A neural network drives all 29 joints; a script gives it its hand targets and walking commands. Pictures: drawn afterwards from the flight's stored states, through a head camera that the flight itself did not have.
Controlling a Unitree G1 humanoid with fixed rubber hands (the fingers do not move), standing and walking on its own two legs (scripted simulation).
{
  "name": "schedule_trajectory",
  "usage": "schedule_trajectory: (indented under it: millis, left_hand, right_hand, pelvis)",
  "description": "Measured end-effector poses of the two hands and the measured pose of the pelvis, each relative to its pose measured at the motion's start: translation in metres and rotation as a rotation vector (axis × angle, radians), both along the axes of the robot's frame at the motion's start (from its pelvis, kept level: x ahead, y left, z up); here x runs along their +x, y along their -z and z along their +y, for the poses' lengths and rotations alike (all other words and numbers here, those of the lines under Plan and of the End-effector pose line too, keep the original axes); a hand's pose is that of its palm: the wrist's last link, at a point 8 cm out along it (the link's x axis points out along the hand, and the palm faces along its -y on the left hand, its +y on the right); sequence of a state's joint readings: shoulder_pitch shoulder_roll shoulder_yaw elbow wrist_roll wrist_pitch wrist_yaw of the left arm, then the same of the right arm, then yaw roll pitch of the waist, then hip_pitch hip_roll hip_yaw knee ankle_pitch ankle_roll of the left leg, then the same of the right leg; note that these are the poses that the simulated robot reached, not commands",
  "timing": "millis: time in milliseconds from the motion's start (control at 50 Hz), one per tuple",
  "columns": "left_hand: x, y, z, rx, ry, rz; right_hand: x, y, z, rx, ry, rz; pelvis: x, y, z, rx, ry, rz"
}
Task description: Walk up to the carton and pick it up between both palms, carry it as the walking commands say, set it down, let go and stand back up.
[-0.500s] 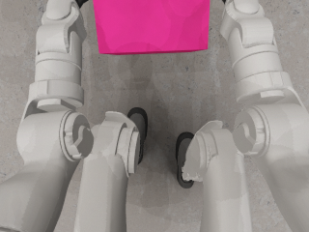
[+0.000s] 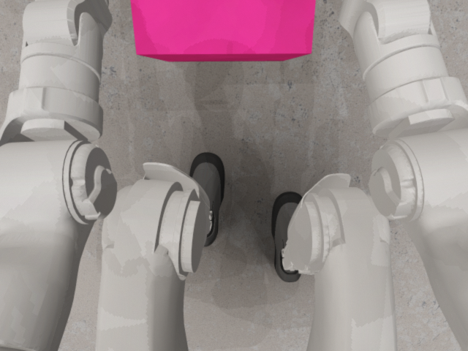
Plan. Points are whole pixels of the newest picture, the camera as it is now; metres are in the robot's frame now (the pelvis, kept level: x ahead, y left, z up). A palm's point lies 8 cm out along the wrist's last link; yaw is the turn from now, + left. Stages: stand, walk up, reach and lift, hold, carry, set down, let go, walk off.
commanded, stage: set down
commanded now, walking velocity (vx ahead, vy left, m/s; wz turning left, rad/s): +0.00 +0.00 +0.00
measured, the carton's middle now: out of the picture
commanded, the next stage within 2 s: none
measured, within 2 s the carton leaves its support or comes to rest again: rests again in 0.14 s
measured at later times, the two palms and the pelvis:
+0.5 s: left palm out of the picture +0.53 +0.25 -0.17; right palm out of the picture +0.57 -0.06 -0.18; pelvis -0.01 +0.00 -0.01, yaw +0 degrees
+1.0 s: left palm out of the picture +0.53 +0.25 -0.18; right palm out of the picture +0.57 -0.06 -0.18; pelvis +0.00 +0.00 -0.01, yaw +0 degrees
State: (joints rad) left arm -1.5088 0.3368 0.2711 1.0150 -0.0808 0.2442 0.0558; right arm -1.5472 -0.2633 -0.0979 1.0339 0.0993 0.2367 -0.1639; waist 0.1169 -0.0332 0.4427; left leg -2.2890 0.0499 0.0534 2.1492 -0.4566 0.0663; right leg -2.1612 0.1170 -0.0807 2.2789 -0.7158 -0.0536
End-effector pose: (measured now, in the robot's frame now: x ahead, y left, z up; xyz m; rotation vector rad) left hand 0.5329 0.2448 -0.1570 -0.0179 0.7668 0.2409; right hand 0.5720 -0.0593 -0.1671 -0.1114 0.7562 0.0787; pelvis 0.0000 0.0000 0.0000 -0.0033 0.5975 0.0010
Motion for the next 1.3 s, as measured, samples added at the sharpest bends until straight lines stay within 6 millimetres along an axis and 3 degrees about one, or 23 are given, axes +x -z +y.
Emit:
schedule_trajectory:
  millis: [420, 1300]
  left_hand:
    - [-0.002, 0.015, 0.005, -0.009, 0.021, 0.028]
    - [-0.002, 0.019, 0.008, -0.052, 0.027, 0.002]
  right_hand:
    - [0.000, 0.010, 0.001, 0.037, -0.023, -0.001]
    - [0.000, 0.016, -0.003, 0.091, -0.052, -0.039]
  pelvis:
    - [-0.006, 0.006, 0.002, 0.008, 0.009, -0.037]
    - [-0.002, 0.010, -0.004, 0.020, 0.012, -0.043]
